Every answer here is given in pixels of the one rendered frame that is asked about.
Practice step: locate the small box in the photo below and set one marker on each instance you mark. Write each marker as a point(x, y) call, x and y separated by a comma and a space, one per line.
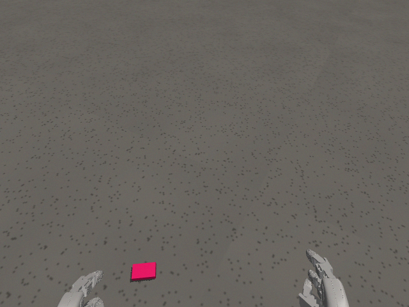
point(144, 271)

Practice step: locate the left robot hand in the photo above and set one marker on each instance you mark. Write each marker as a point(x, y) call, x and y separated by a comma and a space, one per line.
point(80, 289)

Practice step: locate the right robot hand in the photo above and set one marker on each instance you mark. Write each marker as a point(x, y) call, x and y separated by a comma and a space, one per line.
point(329, 288)

